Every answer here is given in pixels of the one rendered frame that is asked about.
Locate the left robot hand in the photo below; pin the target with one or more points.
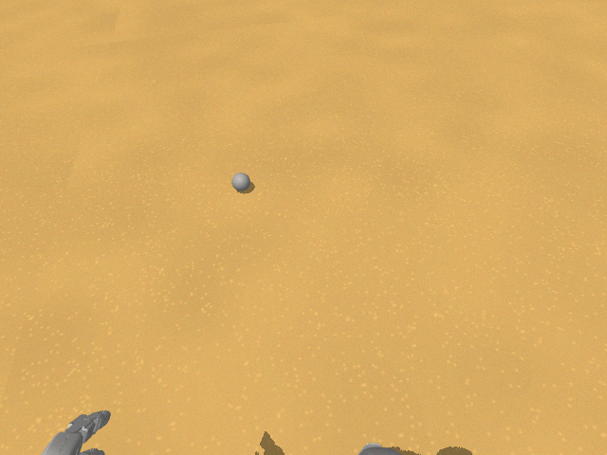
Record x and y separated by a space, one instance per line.
78 432

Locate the ball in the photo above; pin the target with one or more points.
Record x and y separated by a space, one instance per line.
240 181

